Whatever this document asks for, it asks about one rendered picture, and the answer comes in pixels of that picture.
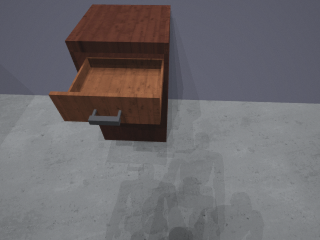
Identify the drawer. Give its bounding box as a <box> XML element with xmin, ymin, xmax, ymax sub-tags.
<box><xmin>48</xmin><ymin>57</ymin><xmax>164</xmax><ymax>125</ymax></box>

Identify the handle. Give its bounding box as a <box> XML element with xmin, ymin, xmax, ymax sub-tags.
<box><xmin>88</xmin><ymin>109</ymin><xmax>122</xmax><ymax>126</ymax></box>

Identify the cabinet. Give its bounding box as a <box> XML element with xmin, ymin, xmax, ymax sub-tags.
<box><xmin>65</xmin><ymin>4</ymin><xmax>171</xmax><ymax>142</ymax></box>

